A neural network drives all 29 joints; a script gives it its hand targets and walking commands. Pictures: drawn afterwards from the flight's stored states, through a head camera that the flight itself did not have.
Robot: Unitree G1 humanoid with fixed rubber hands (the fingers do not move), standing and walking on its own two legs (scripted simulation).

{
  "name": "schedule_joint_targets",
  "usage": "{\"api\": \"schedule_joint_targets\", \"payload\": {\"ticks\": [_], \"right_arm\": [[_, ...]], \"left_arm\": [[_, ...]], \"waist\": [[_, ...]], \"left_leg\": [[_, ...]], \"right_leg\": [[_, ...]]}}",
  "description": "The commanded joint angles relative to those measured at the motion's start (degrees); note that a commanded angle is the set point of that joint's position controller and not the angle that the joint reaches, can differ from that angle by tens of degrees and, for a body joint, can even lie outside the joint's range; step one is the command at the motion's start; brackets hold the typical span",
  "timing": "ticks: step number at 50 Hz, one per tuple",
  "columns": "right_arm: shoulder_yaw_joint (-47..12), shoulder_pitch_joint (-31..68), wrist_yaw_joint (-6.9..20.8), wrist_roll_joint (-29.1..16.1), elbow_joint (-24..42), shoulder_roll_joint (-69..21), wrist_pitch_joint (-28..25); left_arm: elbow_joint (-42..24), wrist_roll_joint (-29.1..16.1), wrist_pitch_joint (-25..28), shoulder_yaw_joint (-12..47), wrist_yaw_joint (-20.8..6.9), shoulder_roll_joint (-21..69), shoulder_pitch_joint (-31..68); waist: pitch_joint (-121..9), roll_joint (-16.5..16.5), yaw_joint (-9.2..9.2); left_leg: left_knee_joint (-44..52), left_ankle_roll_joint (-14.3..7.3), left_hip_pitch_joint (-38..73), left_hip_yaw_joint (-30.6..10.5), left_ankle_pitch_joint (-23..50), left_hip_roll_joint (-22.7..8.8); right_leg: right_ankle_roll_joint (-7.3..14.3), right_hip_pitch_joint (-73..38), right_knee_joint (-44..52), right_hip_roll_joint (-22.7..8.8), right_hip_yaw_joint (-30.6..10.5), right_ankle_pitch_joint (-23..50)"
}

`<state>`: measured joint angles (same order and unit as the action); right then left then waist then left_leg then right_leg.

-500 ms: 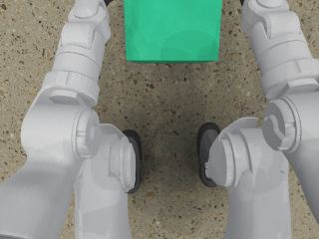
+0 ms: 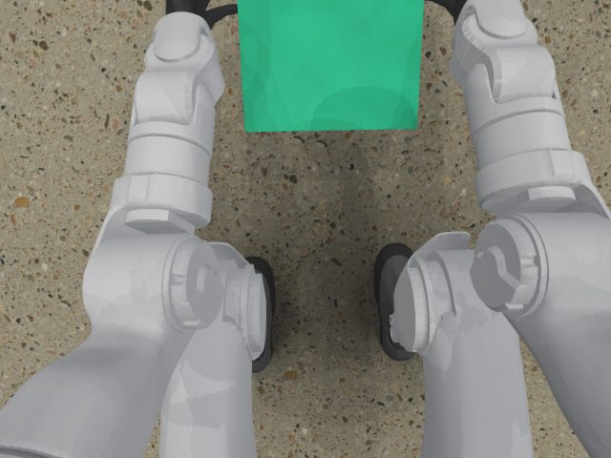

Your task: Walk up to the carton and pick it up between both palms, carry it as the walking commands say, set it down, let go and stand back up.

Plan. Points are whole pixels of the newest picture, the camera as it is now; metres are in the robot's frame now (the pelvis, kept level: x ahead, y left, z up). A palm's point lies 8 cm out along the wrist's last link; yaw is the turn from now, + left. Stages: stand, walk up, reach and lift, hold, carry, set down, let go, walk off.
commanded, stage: reach and lift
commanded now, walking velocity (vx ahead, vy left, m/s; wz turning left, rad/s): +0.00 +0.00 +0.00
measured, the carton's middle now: (327, 31) +0.55 -0.02 -0.21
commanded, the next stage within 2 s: none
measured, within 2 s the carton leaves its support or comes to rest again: neither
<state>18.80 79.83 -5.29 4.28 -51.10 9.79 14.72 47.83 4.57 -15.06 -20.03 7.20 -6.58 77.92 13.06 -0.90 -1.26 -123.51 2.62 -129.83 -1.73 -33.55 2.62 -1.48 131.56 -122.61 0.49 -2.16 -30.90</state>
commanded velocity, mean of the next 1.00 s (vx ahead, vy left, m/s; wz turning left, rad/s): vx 0.00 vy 0.00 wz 0.00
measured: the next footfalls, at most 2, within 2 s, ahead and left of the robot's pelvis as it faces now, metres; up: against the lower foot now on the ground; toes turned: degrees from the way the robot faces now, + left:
none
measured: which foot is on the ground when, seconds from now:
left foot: down 0.00-1.00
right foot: down 0.00-1.00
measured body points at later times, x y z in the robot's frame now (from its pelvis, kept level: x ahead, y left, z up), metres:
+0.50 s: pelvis +0.00 +0.00 +0.04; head +0.33 -0.02 +0.35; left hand +0.55 +0.11 -0.07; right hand +0.54 -0.16 -0.07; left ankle +0.11 +0.13 -0.34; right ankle +0.12 -0.13 -0.35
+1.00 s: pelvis +0.00 +0.00 +0.09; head +0.29 -0.02 +0.43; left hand +0.53 +0.11 +0.01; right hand +0.52 -0.15 +0.01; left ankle +0.11 +0.13 -0.35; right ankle +0.12 -0.13 -0.35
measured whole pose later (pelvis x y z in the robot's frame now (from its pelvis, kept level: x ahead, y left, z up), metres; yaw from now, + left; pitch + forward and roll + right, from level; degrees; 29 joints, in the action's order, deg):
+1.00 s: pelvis +0.00 +0.00 +0.09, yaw -1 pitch +45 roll +2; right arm 25.0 66.6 -11.6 12.8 -40.6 -1.3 20.5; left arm 37.2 15.0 -21.0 -27.5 6.5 3.5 65.1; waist -5.8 -0.2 -0.8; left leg -105.5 2.7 -120.7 -2.0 -29.9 2.5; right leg -1.5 122.8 -104.7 1.6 -2.8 -27.0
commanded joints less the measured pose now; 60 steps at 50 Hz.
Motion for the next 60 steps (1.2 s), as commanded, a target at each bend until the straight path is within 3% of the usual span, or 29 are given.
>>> {"api": "schedule_joint_targets", "payload": {"ticks": [1,11,22,38,60], "right_arm": [[-22.7,32.1,16.6,-5.8,5.1,-57.3,-0.5],[-25.3,29.7,15.8,-5.4,9.1,-60.2,0.6],[-22.9,27.1,16.2,-2.1,7.2,-61.9,1.6],[-21.6,24.2,16.2,0.0,8.2,-66.8,4.8],[-20.9,19.0,16.7,0.8,5.9,-71.1,5.8]], "left_arm": [[-6.9,-6.4,1.7,24.6,-16.4,54.5,37.5],[-9.6,-6.3,0.4,27.6,-16.0,58.3,34.4],[-6.3,-1.1,-1.3,23.4,-16.3,60.5,28.8],[-7.3,-0.1,-4.3,22.3,-18.4,63.8,27.4],[-5.4,2.3,-5.5,20.2,-18.8,67.7,22.2]], "waist": [[-72.0,0.9,-0.33],[-81.1,0.7,-0.61],[-76.8,1.3,0.19],[-80.7,1.6,0.19],[-79.3,2.0,0.87]], "left_leg": [[10.0,-1.1,32.2,6.9,17.7,6.9],[12.6,-0.4,35.8,7.1,21.7,7.4],[18.7,-0.8,33.2,6.5,17.7,7.5],[24.6,-0.9,34.6,7.3,14.5,8.0],[32.5,-1.2,41.0,6.7,12.9,8.0]], "right_leg": [[0.4,-38.9,9.0,6.7,6.7,18.4],[-0.1,-43.5,11.3,7.4,7.0,22.3],[0.2,-39.3,17.0,8.1,6.9,17.9],[0.3,-45.8,23.5,8.7,6.5,16.2],[0.4,-50.8,31.5,9.2,5.6,14.2]]}}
